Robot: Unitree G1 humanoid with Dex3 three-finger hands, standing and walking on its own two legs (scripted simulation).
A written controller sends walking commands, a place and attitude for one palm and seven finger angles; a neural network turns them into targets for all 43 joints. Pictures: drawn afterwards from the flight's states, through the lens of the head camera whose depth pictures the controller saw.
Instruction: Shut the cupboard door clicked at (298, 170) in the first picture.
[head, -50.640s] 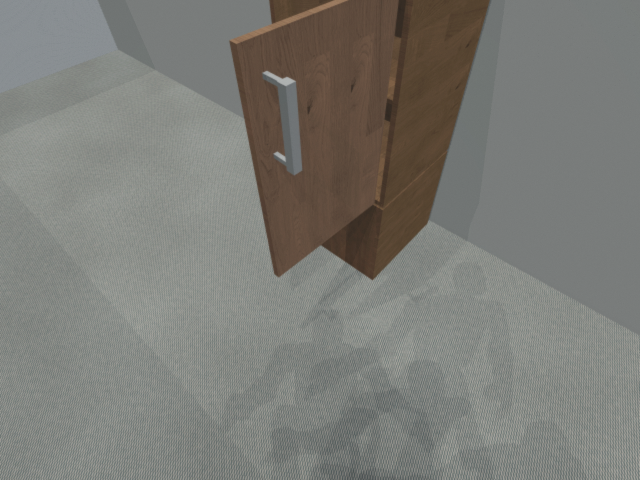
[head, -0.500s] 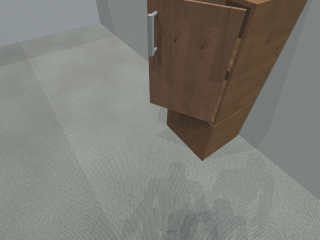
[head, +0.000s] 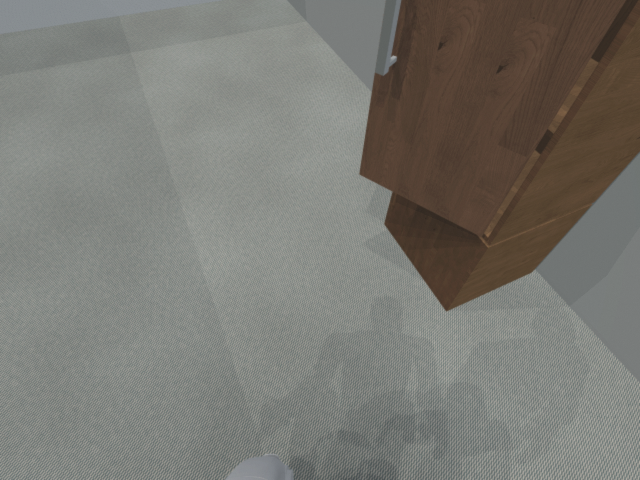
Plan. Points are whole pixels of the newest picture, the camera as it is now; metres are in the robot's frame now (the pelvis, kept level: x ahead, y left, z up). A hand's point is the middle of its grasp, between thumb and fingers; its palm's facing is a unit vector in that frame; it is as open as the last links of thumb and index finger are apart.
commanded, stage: walk to a spot facing it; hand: left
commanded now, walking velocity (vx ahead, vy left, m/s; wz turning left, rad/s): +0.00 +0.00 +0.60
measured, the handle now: (394, 25) +0.89 -0.11 +0.11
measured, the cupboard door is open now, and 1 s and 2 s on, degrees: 29 29 29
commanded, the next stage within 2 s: turn to face it in 1.40 s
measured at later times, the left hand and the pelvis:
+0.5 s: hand out of the picture +0.05 +0.21 -0.14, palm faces +0.29 -0.90 -0.33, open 7.4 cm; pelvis +0.01 -0.03 +0.00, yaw +19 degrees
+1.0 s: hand out of the picture -0.03 +0.21 -0.15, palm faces +0.59 -0.76 -0.28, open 7.4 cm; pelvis +0.04 -0.01 +0.01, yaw +38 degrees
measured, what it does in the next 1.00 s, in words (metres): steps on the spot, turning left: right foot, then left foot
